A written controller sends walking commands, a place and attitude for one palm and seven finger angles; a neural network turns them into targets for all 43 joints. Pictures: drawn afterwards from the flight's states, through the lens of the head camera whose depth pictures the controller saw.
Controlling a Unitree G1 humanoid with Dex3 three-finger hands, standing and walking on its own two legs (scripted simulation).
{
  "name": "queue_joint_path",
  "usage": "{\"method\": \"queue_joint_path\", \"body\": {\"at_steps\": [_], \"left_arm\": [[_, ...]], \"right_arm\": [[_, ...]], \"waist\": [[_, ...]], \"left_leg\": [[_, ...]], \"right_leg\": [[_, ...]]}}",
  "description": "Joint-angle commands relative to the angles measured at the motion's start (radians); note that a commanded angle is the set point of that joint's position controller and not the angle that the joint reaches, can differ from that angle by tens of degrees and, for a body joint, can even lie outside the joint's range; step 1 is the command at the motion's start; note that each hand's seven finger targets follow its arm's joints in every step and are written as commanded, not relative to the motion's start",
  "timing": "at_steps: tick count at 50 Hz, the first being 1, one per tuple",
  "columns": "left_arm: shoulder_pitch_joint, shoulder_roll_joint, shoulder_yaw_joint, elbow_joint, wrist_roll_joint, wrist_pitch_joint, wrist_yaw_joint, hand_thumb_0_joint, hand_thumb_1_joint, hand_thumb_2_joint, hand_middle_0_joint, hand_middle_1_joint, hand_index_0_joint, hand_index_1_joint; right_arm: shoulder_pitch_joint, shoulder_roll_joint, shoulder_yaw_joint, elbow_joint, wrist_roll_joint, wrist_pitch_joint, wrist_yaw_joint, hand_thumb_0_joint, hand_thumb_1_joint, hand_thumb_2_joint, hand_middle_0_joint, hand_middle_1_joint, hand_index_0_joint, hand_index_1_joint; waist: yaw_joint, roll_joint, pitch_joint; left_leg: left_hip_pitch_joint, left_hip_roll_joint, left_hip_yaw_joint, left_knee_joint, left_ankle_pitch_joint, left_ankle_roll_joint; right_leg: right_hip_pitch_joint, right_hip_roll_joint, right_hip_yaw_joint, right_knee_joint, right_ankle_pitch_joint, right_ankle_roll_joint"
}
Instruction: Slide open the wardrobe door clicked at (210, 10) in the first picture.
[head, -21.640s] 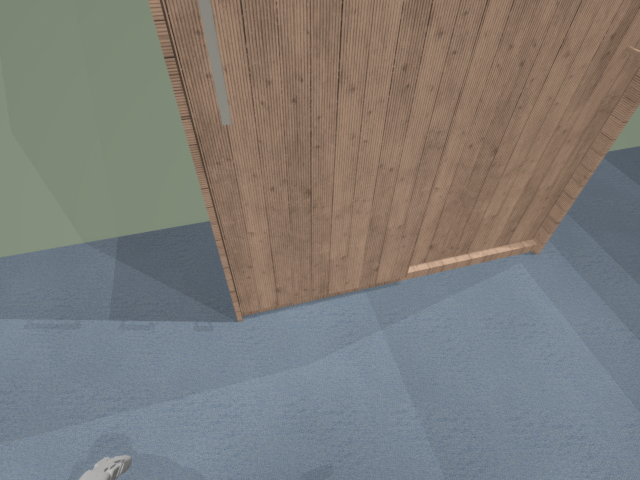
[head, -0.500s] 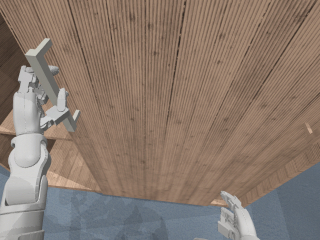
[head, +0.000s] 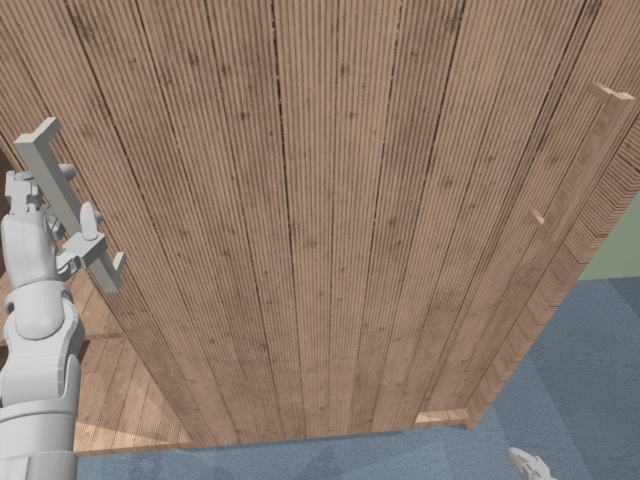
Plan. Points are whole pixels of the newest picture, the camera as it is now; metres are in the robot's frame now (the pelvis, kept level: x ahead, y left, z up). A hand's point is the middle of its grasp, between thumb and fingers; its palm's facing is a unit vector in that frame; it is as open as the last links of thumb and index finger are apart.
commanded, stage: stop walking and hold the door there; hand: left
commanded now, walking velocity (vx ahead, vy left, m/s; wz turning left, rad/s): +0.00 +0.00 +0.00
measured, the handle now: (84, 214) +0.38 +0.31 +0.18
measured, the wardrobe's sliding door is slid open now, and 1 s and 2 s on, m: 0.43 0.43 0.43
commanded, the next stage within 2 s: none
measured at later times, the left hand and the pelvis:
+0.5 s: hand (99, 235) +0.33 +0.27 +0.18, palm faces +0.54 -0.81 -0.22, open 7.0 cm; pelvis -0.04 -0.03 +0.00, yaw -2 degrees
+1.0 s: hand (94, 235) +0.33 +0.27 +0.18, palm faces +0.51 -0.82 -0.24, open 7.0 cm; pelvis -0.04 -0.02 +0.00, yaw +1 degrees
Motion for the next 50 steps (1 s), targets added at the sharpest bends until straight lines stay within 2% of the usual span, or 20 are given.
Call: {"method": "queue_joint_path", "body": {"at_steps": [1,4,5,10,13,14,16,17,19,21,23,27,28,32,40,41,42,45,48,50], "left_arm": [[-0.214,0.132,-0.075,-0.181,0.021,-0.089,-0.039,0.0,0.9,0.9,-0.45,-1.4,-0.45,-1.4],[-0.236,0.145,-0.076,-0.171,0.029,-0.09,-0.039,0.0,0.9,0.9,-0.45,-1.4,-0.45,-1.4],[-0.261,0.088,-0.13,-0.185,0.027,-0.089,-0.046,0.0,0.9,0.9,-0.45,-1.4,-0.45,-1.4],[-0.302,0.1,-0.135,-0.106,0.03,-0.078,-0.05,0.0,0.9,0.9,-0.45,-1.4,-0.45,-1.4],[-0.321,0.134,-0.118,-0.043,0.036,-0.079,-0.053,0.0,0.9,0.9,-0.45,-1.4,-0.45,-1.4],[-0.352,0.12,-0.134,-0.05,0.036,-0.083,-0.055,0.0,0.9,0.9,-0.45,-1.4,-0.45,-1.4],[-0.366,0.158,-0.096,-0.006,0.04,-0.092,-0.05,0.0,0.9,0.9,-0.45,-1.4,-0.45,-1.4],[-0.376,0.167,-0.092,0.012,0.042,-0.096,-0.047,0.0,0.9,0.9,-0.45,-1.4,-0.45,-1.4],[-0.375,0.214,-0.052,0.068,0.043,-0.094,-0.042,0.0,0.9,0.9,-0.45,-1.4,-0.45,-1.4],[-0.408,0.233,-0.039,0.114,0.041,-0.094,-0.044,0.0,0.9,0.9,-0.45,-1.4,-0.45,-1.4],[-0.409,0.245,-0.038,0.177,0.038,-0.089,-0.047,0.0,0.9,0.9,-0.45,-1.4,-0.45,-1.4],[-0.459,0.252,-0.039,0.197,0.041,-0.098,-0.051,0.0,0.9,0.9,-0.45,-1.4,-0.45,-1.4],[-0.446,0.28,-0.021,0.225,0.04,-0.095,-0.05,0.0,0.9,0.9,-0.45,-1.4,-0.45,-1.4],[-0.459,0.243,-0.053,0.234,0.038,-0.099,-0.056,0.0,0.9,0.9,-0.45,-1.4,-0.45,-1.4],[-0.47,0.246,-0.059,0.234,0.037,-0.111,-0.058,0.0,0.9,0.9,-0.45,-1.4,-0.45,-1.4],[-0.475,0.274,-0.035,0.244,0.04,-0.113,-0.055,0.0,0.9,0.9,-0.45,-1.4,-0.45,-1.4],[-0.483,0.244,-0.065,0.24,0.039,-0.113,-0.057,0.0,0.9,0.9,-0.45,-1.4,-0.45,-1.4],[-0.5,0.293,-0.033,0.253,0.043,-0.107,-0.048,0.0,0.9,0.9,-0.45,-1.4,-0.45,-1.4],[-0.515,0.284,-0.046,0.271,0.039,-0.107,-0.05,0.0,0.9,0.9,-0.45,-1.4,-0.45,-1.4],[-0.546,0.281,-0.032,0.251,0.049,-0.107,-0.051,0.0,0.9,0.9,-0.45,-1.4,-0.45,-1.4]], "right_arm": [[-0.139,-0.103,-0.027,-0.158,-0.021,-0.061,-0.006,0.0,-0.9,-0.9,0.2,0.3,0.2,0.3],[-0.12,-0.106,-0.035,-0.149,-0.022,-0.068,-0.005,0.0,-0.9,-0.9,0.2,0.3,0.2,0.3],[-0.113,-0.101,-0.032,-0.152,-0.02,-0.076,-0.002,0.0,-0.9,-0.9,0.2,0.3,0.2,0.3],[-0.096,-0.115,-0.037,-0.127,-0.015,-0.088,0.0,0.0,-0.9,-0.9,0.2,0.3,0.2,0.3],[-0.093,-0.124,-0.039,-0.113,-0.014,-0.084,-0.001,0.0,-0.9,-0.9,0.2,0.3,0.2,0.3],[-0.097,-0.116,-0.035,-0.115,-0.013,-0.084,0.001,0.0,-0.9,-0.9,0.2,0.3,0.2,0.3],[-0.1,-0.116,-0.037,-0.105,-0.016,-0.082,0.002,0.0,-0.9,-0.9,0.2,0.3,0.2,0.3],[-0.091,-0.119,-0.038,-0.103,-0.016,-0.081,0.002,0.0,-0.9,-0.9,0.2,0.3,0.2,0.3],[-0.085,-0.119,-0.044,-0.097,-0.003,-0.075,-0.002,0.0,-0.9,-0.9,0.2,0.3,0.2,0.3],[-0.078,-0.115,-0.046,-0.094,0.0,-0.071,-0.004,0.0,-0.9,-0.9,0.2,0.3,0.2,0.3],[-0.077,-0.12,-0.05,-0.085,0.004,-0.062,-0.007,0.0,-0.9,-0.9,0.2,0.3,0.2,0.3],[-0.072,-0.122,-0.052,-0.089,0.009,-0.053,-0.009,0.0,-0.9,-0.9,0.2,0.3,0.2,0.3],[-0.076,-0.131,-0.057,-0.082,0.011,-0.049,-0.013,0.0,-0.9,-0.9,0.2,0.3,0.2,0.3],[-0.071,-0.127,-0.056,-0.091,0.016,-0.041,-0.014,0.0,-0.9,-0.9,0.2,0.3,0.2,0.3],[-0.065,-0.132,-0.056,-0.094,0.015,-0.037,-0.018,0.0,-0.9,-0.9,0.2,0.3,0.2,0.3],[-0.065,-0.138,-0.06,-0.093,0.016,-0.035,-0.019,0.0,-0.9,-0.9,0.2,0.3,0.2,0.3],[-0.068,-0.132,-0.059,-0.098,0.017,-0.032,-0.017,0.0,-0.9,-0.9,0.2,0.3,0.2,0.3],[-0.068,-0.135,-0.067,-0.1,0.02,-0.016,-0.01,0.0,-0.9,-0.9,0.2,0.3,0.2,0.3],[-0.1,-0.133,-0.069,-0.106,0.025,-0.008,-0.007,0.0,-0.9,-0.9,0.2,0.3,0.2,0.3],[-0.106,-0.118,-0.065,-0.112,0.025,-0.017,-0.001,0.0,-0.9,-0.9,0.2,0.3,0.2,0.3]], "waist": [[0.021,0.115,-0.083],[0.023,0.126,-0.098],[0.016,0.117,-0.105],[0.011,0.086,-0.145],[0.01,0.098,-0.149],[0.008,0.1,-0.145],[0.009,0.111,-0.131],[0.008,0.112,-0.142],[0.011,0.031,-0.171],[0.007,-0.008,-0.179],[0.001,-0.031,-0.158],[-0.002,0.002,-0.149],[-0.002,0.01,-0.138],[-0.005,-0.004,-0.121],[0.0,0.017,-0.127],[0.006,0.013,-0.127],[0.002,-0.002,-0.126],[0.007,-0.067,-0.133],[0.028,-0.152,-0.09],[0.039,-0.223,-0.069]], "left_leg": [[0.084,0.343,-0.391,-0.286,0.233,-0.051],[0.122,0.331,-0.349,-0.299,0.219,-0.057],[0.145,0.317,-0.324,-0.285,0.261,-0.065],[0.194,0.282,-0.236,-0.246,0.315,-0.099],[0.16,0.252,-0.188,-0.22,0.242,-0.107],[0.139,0.25,-0.188,-0.223,0.21,-0.109],[0.105,0.242,-0.184,-0.235,0.108,-0.106],[0.102,0.237,-0.187,-0.225,0.122,-0.104],[0.12,0.225,-0.154,-0.162,0.142,-0.079],[0.12,0.205,-0.134,-0.111,0.146,-0.08],[0.126,0.194,-0.122,-0.081,0.134,-0.078],[0.116,0.19,-0.127,-0.053,0.198,-0.077],[0.122,0.191,-0.128,-0.054,0.204,-0.074],[0.115,0.19,-0.132,-0.043,0.223,-0.073],[0.112,0.204,-0.151,-0.068,0.241,-0.062],[0.106,0.197,-0.142,-0.052,0.255,-0.063],[0.1,0.187,-0.131,-0.026,0.266,-0.067],[0.023,0.142,-0.112,0.083,0.233,-0.091],[-0.143,0.079,-0.15,0.231,-0.103,-0.107],[-0.204,0.09,-0.18,0.249,-0.201,-0.106]], "right_leg": [[-0.049,-0.066,0.09,0.065,-0.07,0.034],[-0.066,-0.071,0.087,0.087,-0.084,0.033],[-0.059,-0.068,0.077,0.069,-0.062,0.036],[-0.023,-0.069,0.046,-0.028,-0.006,0.045],[0.003,-0.089,0.048,-0.074,0.061,0.041],[0.004,-0.094,0.047,-0.075,0.061,0.039],[-0.007,-0.103,0.048,-0.085,0.032,0.035],[-0.001,-0.105,0.044,-0.087,0.057,0.031],[-0.002,-0.124,0.071,-0.113,0.13,0.036],[-0.019,-0.155,0.101,-0.139,0.16,0.03],[-0.058,-0.175,0.128,-0.168,0.16,0.026],[-0.071,-0.176,0.123,-0.155,0.172,0.025],[-0.08,-0.174,0.12,-0.159,0.18,0.029],[-0.088,-0.169,0.116,-0.154,0.178,0.03],[-0.063,-0.149,0.094,-0.13,0.159,0.039],[-0.054,-0.159,0.101,-0.132,0.187,0.038],[-0.052,-0.186,0.116,-0.133,0.235,0.032],[0.009,-0.311,0.196,-0.13,0.455,-0.01],[0.102,-0.435,0.253,-0.124,0.703,-0.074],[0.134,-0.474,0.227,-0.09,0.76,-0.082]]}}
